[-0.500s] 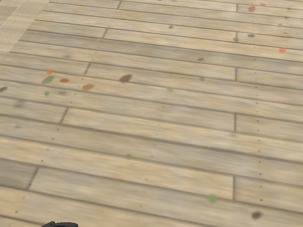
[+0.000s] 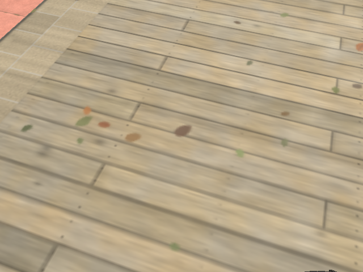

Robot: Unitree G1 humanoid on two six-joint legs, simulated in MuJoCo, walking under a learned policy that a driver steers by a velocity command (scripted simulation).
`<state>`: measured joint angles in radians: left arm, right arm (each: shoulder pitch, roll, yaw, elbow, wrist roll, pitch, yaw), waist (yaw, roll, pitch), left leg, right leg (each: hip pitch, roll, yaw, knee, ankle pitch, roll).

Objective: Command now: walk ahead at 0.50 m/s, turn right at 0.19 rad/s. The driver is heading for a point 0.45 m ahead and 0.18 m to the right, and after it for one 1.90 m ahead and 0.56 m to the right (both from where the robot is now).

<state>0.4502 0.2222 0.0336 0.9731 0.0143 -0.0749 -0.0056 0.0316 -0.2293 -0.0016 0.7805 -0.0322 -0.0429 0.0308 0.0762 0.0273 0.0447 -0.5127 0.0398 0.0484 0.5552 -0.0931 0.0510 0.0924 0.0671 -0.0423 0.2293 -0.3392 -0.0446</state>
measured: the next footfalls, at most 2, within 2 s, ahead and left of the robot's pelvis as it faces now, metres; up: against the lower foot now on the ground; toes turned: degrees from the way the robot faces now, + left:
left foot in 0.04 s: +0.18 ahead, +0.10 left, +0.00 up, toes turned +2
right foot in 0.58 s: +0.43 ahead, -0.15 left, +0.00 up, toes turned -26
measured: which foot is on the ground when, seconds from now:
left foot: up 0.00-0.02, down 0.04-0.60, up 0.62-1.00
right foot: down 0.00-0.04, up 0.06-0.56, down 0.58-1.00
